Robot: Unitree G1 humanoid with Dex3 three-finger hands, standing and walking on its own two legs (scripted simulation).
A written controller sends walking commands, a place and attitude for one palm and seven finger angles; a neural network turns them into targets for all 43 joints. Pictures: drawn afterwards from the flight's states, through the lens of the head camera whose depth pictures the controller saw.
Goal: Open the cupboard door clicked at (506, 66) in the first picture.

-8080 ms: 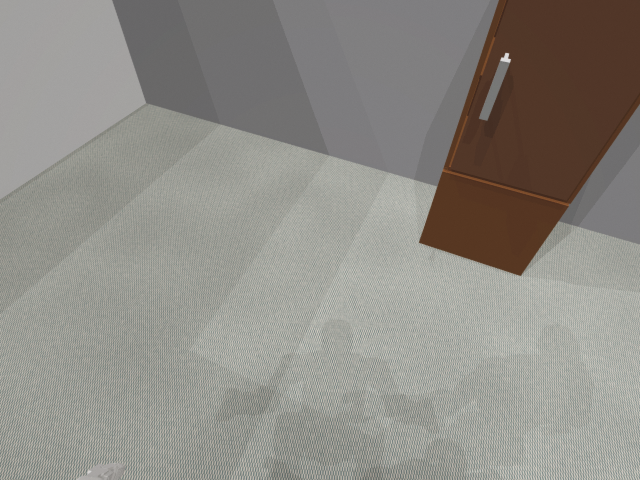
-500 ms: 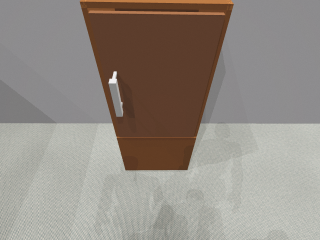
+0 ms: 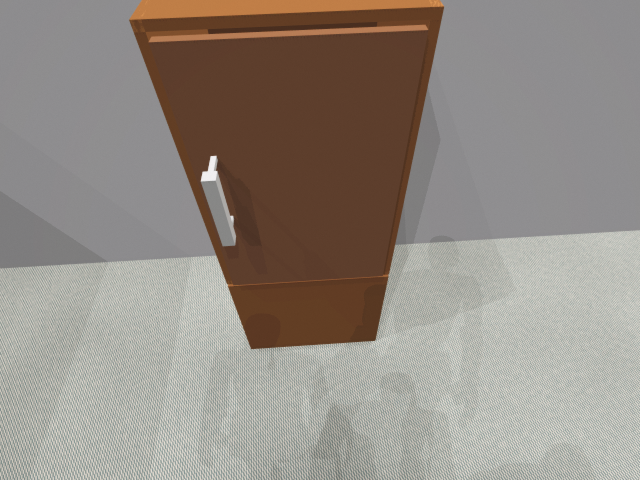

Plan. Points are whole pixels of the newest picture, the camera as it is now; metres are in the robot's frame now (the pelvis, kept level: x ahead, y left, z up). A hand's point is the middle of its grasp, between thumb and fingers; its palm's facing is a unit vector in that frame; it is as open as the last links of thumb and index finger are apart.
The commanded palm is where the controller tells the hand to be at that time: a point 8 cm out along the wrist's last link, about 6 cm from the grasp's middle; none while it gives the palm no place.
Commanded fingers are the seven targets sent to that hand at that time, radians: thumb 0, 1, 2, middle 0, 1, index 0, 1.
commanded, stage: look again from close up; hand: left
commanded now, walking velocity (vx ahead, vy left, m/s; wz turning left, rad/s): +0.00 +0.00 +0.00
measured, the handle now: (221, 202) +0.56 +0.22 -0.02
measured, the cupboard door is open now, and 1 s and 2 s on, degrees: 0 0 0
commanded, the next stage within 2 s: raise the hand with hooked fingers in 0.56 s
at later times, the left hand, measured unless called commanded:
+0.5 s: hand out of the picture +0.02 +0.14 -0.17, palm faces +0.04 -0.97 -0.22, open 7.3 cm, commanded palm none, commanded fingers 0.00 0.90 0.90 -0.20 -0.30 -0.20 -0.30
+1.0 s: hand (205, 444) +0.17 +0.15 -0.02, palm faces +0.06 -1.00 -0.02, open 8.1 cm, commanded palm +0.12 +0.21 -0.05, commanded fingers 0.00 0.48 0.72 -0.23 -0.57 -0.23 -0.57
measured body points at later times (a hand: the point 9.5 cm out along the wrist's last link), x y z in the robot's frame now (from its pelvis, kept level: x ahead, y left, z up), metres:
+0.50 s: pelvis +0.01 -0.04 +0.00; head +0.03 -0.05 +0.45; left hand +0.02 +0.19 -0.15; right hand +0.02 -0.26 -0.16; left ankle -0.05 +0.09 -0.73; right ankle +0.00 -0.16 -0.73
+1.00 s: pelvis -0.05 -0.05 -0.07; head -0.01 -0.04 +0.38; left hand +0.16 +0.20 -0.02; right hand +0.18 -0.30 -0.10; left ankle -0.05 +0.09 -0.73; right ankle +0.00 -0.16 -0.73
